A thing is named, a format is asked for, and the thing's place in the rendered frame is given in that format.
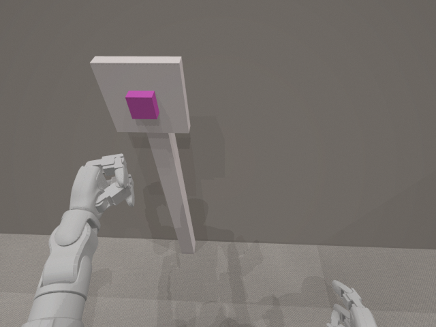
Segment left robot hand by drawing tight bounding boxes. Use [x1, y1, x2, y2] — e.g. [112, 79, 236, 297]
[69, 153, 135, 220]

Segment panel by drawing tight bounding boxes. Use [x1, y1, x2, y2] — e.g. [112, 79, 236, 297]
[90, 57, 196, 254]

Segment button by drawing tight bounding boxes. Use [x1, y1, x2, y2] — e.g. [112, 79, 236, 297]
[125, 91, 159, 119]

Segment left robot forearm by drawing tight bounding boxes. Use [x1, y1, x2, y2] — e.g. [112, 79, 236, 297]
[21, 209, 101, 327]

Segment right robot hand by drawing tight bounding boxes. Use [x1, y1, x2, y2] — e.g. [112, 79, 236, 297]
[326, 280, 377, 327]

